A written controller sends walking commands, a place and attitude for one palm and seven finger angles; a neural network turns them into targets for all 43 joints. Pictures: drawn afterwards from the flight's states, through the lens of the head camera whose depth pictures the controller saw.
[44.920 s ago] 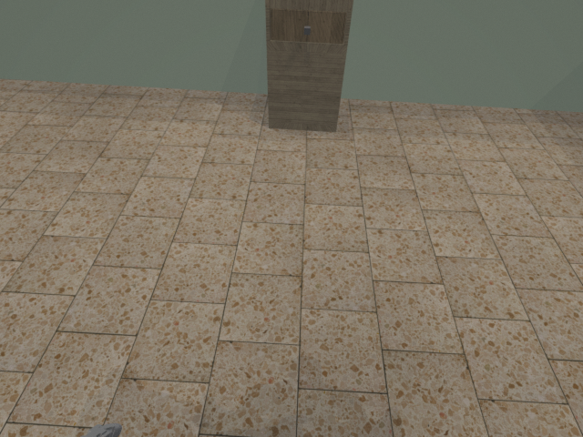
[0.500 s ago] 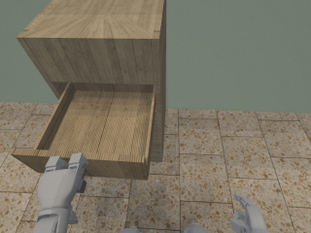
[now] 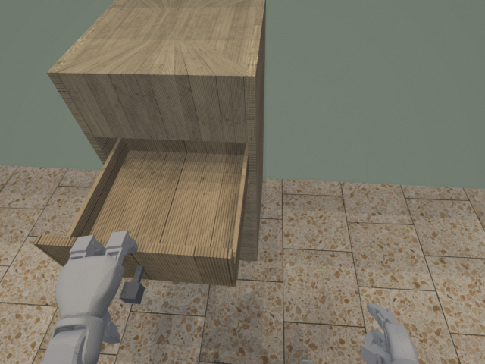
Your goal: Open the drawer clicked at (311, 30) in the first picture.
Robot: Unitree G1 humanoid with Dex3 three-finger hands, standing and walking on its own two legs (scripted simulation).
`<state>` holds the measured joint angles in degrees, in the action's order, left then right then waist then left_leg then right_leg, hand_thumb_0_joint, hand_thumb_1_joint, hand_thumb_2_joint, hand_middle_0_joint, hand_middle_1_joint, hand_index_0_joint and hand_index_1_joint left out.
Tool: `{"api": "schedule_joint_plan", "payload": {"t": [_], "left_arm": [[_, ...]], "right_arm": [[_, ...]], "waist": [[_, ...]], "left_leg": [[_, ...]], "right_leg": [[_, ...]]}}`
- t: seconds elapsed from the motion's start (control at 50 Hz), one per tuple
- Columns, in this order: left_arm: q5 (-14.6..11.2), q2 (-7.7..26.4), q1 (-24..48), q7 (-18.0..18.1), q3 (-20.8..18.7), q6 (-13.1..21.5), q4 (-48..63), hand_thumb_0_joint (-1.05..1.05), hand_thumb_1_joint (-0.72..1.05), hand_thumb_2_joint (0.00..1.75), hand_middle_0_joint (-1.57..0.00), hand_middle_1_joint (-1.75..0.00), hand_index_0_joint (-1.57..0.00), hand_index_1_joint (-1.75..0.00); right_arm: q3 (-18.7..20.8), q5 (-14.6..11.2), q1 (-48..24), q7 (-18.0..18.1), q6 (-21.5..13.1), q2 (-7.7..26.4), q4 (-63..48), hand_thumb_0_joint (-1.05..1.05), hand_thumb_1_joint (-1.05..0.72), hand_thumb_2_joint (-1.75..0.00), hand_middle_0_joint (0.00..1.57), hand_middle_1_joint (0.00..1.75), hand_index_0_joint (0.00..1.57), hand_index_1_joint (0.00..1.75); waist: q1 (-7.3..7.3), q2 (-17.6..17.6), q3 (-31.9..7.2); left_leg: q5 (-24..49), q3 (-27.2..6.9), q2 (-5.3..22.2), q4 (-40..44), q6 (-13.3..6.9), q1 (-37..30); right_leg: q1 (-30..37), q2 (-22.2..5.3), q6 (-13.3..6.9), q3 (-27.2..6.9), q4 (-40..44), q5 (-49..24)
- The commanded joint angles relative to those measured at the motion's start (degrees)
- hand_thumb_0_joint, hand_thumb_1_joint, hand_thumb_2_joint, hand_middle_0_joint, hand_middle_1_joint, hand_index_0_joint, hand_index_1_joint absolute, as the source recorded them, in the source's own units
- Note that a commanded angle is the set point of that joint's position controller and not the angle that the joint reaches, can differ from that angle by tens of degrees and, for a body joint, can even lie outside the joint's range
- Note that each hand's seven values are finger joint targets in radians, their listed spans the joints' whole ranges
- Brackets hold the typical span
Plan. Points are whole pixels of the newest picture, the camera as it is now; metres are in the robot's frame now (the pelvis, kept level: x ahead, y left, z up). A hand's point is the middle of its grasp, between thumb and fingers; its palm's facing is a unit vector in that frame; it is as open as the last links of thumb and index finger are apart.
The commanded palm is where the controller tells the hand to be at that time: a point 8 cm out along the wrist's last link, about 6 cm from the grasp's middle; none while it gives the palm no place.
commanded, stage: lift the hand off the handle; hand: left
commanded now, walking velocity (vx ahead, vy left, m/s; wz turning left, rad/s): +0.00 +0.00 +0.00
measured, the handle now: (135, 284) +0.27 +0.25 -0.11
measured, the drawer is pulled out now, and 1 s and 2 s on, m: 0.30 0.30 0.30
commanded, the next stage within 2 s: draw the hand back to the body in 0.76 s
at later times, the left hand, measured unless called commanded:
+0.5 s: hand (102, 276) +0.23 +0.25 +0.03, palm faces +0.04 -0.08 -1.00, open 13.8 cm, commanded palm +0.21 +0.25 +0.09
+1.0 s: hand (96, 281) +0.22 +0.24 +0.05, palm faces +0.03 -0.08 -1.00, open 13.8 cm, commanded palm +0.20 +0.25 +0.11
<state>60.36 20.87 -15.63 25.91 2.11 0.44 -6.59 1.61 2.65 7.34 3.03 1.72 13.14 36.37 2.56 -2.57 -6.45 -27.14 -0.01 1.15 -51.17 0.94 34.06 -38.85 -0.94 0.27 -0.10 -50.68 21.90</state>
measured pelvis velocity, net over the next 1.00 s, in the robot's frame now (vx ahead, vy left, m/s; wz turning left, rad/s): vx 0.01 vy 0.00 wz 0.00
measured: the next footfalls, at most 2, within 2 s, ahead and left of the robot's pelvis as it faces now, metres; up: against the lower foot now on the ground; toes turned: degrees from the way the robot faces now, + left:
none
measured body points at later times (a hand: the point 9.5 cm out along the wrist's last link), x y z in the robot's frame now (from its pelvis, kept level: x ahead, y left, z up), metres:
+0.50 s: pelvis +0.01 +0.00 +0.02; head +0.03 -0.02 +0.47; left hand +0.23 +0.25 +0.09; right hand +0.21 -0.22 -0.09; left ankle -0.02 +0.13 -0.69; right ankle +0.03 -0.12 -0.69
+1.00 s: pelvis +0.01 +0.00 +0.02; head +0.04 -0.03 +0.47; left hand +0.21 +0.24 +0.11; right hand +0.22 -0.22 -0.08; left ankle -0.02 +0.13 -0.69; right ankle +0.03 -0.12 -0.69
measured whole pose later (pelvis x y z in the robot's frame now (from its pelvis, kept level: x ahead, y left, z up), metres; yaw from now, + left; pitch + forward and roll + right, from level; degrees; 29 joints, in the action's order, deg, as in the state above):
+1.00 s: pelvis +0.01 +0.00 +0.02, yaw +0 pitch +6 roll +0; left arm 58.8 22.8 -21.5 18.7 1.3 2.1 5.3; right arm 1.4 2.8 6.7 2.0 1.9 13.1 36.3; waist 4.9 -3.2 -3.8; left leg -23.3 0.3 1.2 -40.1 1.0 22.5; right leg -27.6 -0.8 0.2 -0.1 -40.6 18.6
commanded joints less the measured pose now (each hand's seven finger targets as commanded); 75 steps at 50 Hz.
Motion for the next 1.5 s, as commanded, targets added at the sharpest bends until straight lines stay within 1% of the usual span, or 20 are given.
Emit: {"api": "schedule_joint_plan", "payload": {"t": [0.0, 0.2, 0.36, 0.42, 0.58, 0.66, 0.76, 0.84, 0.9, 0.94, 0.96, 1.04, 1.16, 1.28, 1.32, 1.36, 1.38, 1.44, 1.46, 1.48], "left_arm": [[0.3, 9.2, 3.4, 1.4, -5.4, 0.2, 11.4, 0.00, -0.50, 0.30, -0.30, -1.20, -0.30, -1.20], [0.8, 9.6, 4.8, 1.0, -5.6, -1.0, 14.4, 0.00, -0.50, 0.30, -0.30, -1.20, -0.30, -1.20], [-0.7, 9.9, 6.8, -1.7, -4.8, -1.3, 16.5, 0.00, -0.50, 0.30, -0.30, -1.20, -0.30, -1.20], [-0.9, 9.7, 6.9, -2.9, -4.4, -1.3, 15.2, 0.00, -0.50, 0.30, -0.30, -1.20, -0.30, -1.20], [-1.1, 11.3, 8.2, -4.6, -5.7, -0.9, 18.2, 0.00, -0.50, 0.30, -0.30, -1.20, -0.30, -1.20], [-1.7, 11.0, 3.3, -5.1, -6.5, -0.7, 19.6, 0.00, -0.50, 0.30, -0.30, -1.20, -0.30, -1.20], [-1.9, 10.2, 0.9, -5.7, -6.3, -1.0, 18.6, 0.00, -0.50, 0.30, -0.30, -1.20, -0.30, -1.20], [-1.1, 10.3, 3.9, -5.3, -5.6, 0.5, 21.5, 0.00, -0.50, 0.30, -0.30, -1.20, -0.30, -1.20], [-1.2, 13.7, 2.1, -4.2, -9.5, 2.1, 24.6, 0.00, -0.50, 0.30, -0.30, -1.20, -0.30, -1.20], [-1.6, 12.9, 0.2, -3.7, -9.3, 2.7, 26.9, 0.00, -0.50, 0.30, -0.30, -1.20, -0.30, -1.20], [-1.7, 14.7, -0.5, -3.4, -11.2, 2.6, 27.2, 0.00, -0.50, 0.30, -0.30, -1.20, -0.30, -1.20], [-2.8, 12.4, -2.5, -4.0, -10.0, 0.8, 25.3, 0.00, -0.50, 0.30, -0.30, -1.20, -0.30, -1.20], [-5.2, 14.1, -0.9, -8.8, -9.2, -2.6, 25.7, 0.00, -0.50, 0.30, -0.30, -1.20, -0.30, -1.20], [-5.7, 16.3, -1.6, -11.4, -10.9, 0.3, 30.6, 0.00, -0.50, 0.30, -0.30, -1.20, -0.30, -1.20], [-6.1, 17.1, -3.8, -11.5, -12.6, 1.1, 30.6, 0.00, -0.50, 0.30, -0.30, -1.20, -0.30, -1.20], [-6.2, 18.3, -4.7, -11.1, -14.3, 1.4, 31.9, 0.00, -0.50, 0.30, -0.30, -1.20, -0.30, -1.20], [-6.2, 16.8, -4.7, -11.0, -13.1, 1.5, 32.2, 0.00, -0.50, 0.30, -0.30, -1.20, -0.30, -1.20], [-7.0, 17.7, -4.5, -11.1, -14.4, 1.5, 32.3, 0.00, -0.50, 0.30, -0.30, -1.20, -0.30, -1.20], [-48.0, 0.2, -0.1, -14.0, -13.2, 1.9, 34.2, 0.00, -0.47, 0.32, -0.30, -1.18, -0.30, -1.18], [-51.7, 3.4, -5.9, -15.0, -14.1, 2.5, 29.4, 0.00, -0.43, 0.33, -0.29, -1.15, -0.29, -1.15]], "right_arm": [[2.3, -0.4, -5.9, 0.4, -2.5, 6.3, -9.2, 0.00, -0.90, -0.90, 0.20, 0.30, 0.20, 0.30], [1.8, -0.5, -7.1, -0.2, -2.0, 6.0, -9.8, 0.00, -0.90, -0.90, 0.20, 0.30, 0.20, 0.30], [1.7, -0.6, -7.3, 0.3, -2.3, 6.1, -9.5, 0.00, -0.90, -0.90, 0.20, 0.30, 0.20, 0.30], [1.3, -0.7, -7.7, 0.3, -2.3, 6.0, -9.3, 0.00, -0.90, -0.90, 0.20, 0.30, 0.20, 0.30], [1.2, -0.6, -7.7, 0.3, -2.3, 5.9, -9.5, 0.00, -0.90, -0.90, 0.20, 0.30, 0.20, 0.30], [1.5, -0.7, -7.8, -0.2, -2.3, 5.9, -9.6, 0.00, -0.90, -0.90, 0.20, 0.30, 0.20, 0.30], [1.5, -0.9, -8.1, -0.7, -2.2, 6.2, -9.6, 0.00, -0.90, -0.90, 0.20, 0.30, 0.20, 0.30], [1.6, -0.4, -7.8, -0.7, -2.3, 6.0, -9.4, 0.00, -0.90, -0.90, 0.20, 0.30, 0.20, 0.30], [1.8, -0.1, -7.7, -0.4, -2.6, 5.6, -9.3, 0.00, -0.90, -0.90, 0.20, 0.30, 0.20, 0.30], [1.8, 0.0, -7.6, -0.5, -2.8, 5.3, -9.5, 0.00, -0.90, -0.90, 0.20, 0.30, 0.20, 0.30], [1.8, 0.0, -7.6, -0.4, -2.6, 5.5, -9.4, 0.00, -0.90, -0.90, 0.20, 0.30, 0.20, 0.30], [1.6, -0.7, -8.5, -0.8, -2.3, 5.5, -9.4, 0.00, -0.90, -0.90, 0.20, 0.30, 0.20, 0.30], [0.6, -1.4, -10.3, -0.2, -1.8, 6.3, -10.4, 0.00, -0.90, -0.90, 0.20, 0.30, 0.20, 0.30], [0.0, -0.7, -9.5, 0.2, -2.4, 5.9, -10.9, 0.00, -0.90, -0.90, 0.20, 0.30, 0.20, 0.30], [0.1, -0.8, -9.4, 0.2, -2.4, 6.1, -10.6, 0.00, -0.90, -0.90, 0.20, 0.30, 0.20, 0.30], [0.1, -0.9, -9.7, 0.0, -2.2, 6.4, -10.8, 0.00, -0.90, -0.90, 0.20, 0.30, 0.20, 0.30], [-0.2, -0.9, -9.4, -0.2, -2.2, 5.9, -11.0, 0.00, -0.90, -0.90, 0.20, 0.30, 0.20, 0.30], [0.2, -1.2, -9.5, -0.3, -2.2, 6.2, -10.6, 0.00, -0.90, -0.90, 0.20, 0.30, 0.20, 0.30], [0.2, -2.9, -4.1, 1.1, -6.0, 3.7, -13.2, 0.00, -0.90, -0.90, 0.20, 0.30, 0.20, 0.30], [-0.6, -2.7, -4.4, 2.1, -8.6, 4.7, -12.3, 0.00, -0.90, -0.90, 0.20, 0.30, 0.20, 0.30]], "waist": [[0.65, 0.9, -11.1], [0.94, 1.3, -7.9], [0.88, 0.8, -9.5], [1.05, 2.3, -6.7], [1.97, 0.3, -8.8], [2.45, 0.8, -9.2], [2.15, 3.4, -5.4], [1.67, 2.1, -7.7], [2.55, -0.5, -9.8], [2.61, -1.3, -10.6], [2.77, -2.0, -10.4], [2.41, 0.5, -6.5], [2.28, 3.9, -3.1], [3.34, 0.2, -5.3], [3.61, 1.0, -4.2], [3.85, -1.7, -3.6], [3.53, -0.9, -2.9], [3.44, -1.1, -2.2], [-1.64, 2.4, 0.2], [-0.63, 4.0, 1.5]], "left_leg": [[15.1, 1.6, -2.9, 9.0, -1.5, -5.8], [14.8, 1.3, -2.6, 11.9, -1.3, -7.0], [17.3, 1.4, -2.7, 13.5, -1.4, -10.4], [16.1, 1.3, -2.8, 14.2, -1.6, -9.6], [20.0, 1.4, -2.7, 15.7, -1.4, -12.4], [23.3, 1.6, -2.5, 16.3, -1.1, -13.2], [21.4, 1.7, -2.4, 17.0, -1.2, -11.8], [20.7, 1.8, -2.7, 16.3, -1.5, -13.2], [21.9, 1.8, -2.8, 16.0, -1.5, -14.7], [24.1, 1.9, -2.8, 15.7, -1.4, -15.3], [24.6, 1.7, -2.7, 15.9, -1.1, -15.1], [22.2, 1.7, -2.5, 17.0, -1.3, -13.8], [18.5, 1.8, -2.5, 19.7, -1.9, -14.1], [19.8, 1.8, -2.5, 20.5, -2.1, -17.2], [21.1, 1.6, -2.4, 20.7, -1.9, -17.0], [22.1, 1.5, -2.1, 21.3, -1.4, -17.2], [21.7, 1.7, -2.2, 21.1, -1.5, -17.1], [20.7, 1.6, -2.1, 22.2, -1.4, -17.5], [19.0, 0.7, 0.1, 23.5, -2.7, -25.6], [17.3, 1.1, 0.3, 24.6, -2.5, -25.1]], "right_leg": [[10.6, 2.5, -2.3, 1.6, 8.8, -10.7], [12.2, 2.6, -2.4, 1.8, 10.6, -9.4], [15.3, 2.5, -2.2, 1.5, 12.5, -11.8], [15.1, 2.4, -2.0, 1.7, 13.2, -10.8], [18.8, 2.1, -2.1, 1.4, 14.1, -14.3], [20.5, 2.4, -2.2, 1.2, 14.7, -17.2], [19.8, 2.4, -2.0, 0.9, 15.6, -16.8], [19.3, 2.0, -1.9, 0.9, 15.3, -16.3], [20.3, 2.1, -2.1, 0.5, 15.3, -16.9], [20.7, 2.0, -2.1, 0.7, 15.0, -18.7], [21.2, 2.1, -2.3, 0.3, 15.2, -18.8], [20.4, 2.1, -1.9, 1.0, 15.9, -17.3], [22.4, 1.7, -1.2, 0.9, 18.9, -14.1], [24.5, 1.2, -1.1, 1.2, 19.9, -13.8], [24.9, 1.4, -1.1, 1.4, 20.1, -15.5], [25.3, 1.5, -1.5, 0.9, 20.6, -15.9], [24.5, 1.3, -1.2, 1.5, 20.5, -15.1], [24.9, 1.4, -1.2, 1.4, 21.5, -14.5], [28.3, 2.4, -1.2, 3.6, 23.0, -13.2], [29.3, 2.5, -0.7, 3.7, 22.9, -11.8]]}}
